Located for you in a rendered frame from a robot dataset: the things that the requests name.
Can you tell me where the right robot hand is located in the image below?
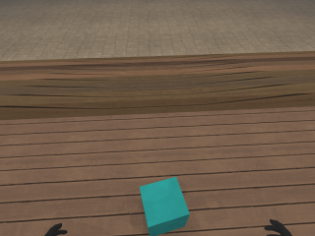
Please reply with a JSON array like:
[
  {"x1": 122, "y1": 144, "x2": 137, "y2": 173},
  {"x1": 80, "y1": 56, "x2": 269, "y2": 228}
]
[{"x1": 264, "y1": 219, "x2": 292, "y2": 236}]

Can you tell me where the carton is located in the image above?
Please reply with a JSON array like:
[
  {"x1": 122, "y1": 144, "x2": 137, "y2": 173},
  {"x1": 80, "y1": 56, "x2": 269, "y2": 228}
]
[{"x1": 139, "y1": 177, "x2": 190, "y2": 236}]

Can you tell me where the left robot hand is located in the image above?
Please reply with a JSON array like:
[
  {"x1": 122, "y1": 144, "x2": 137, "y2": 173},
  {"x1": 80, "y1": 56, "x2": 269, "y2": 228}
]
[{"x1": 44, "y1": 223, "x2": 68, "y2": 236}]

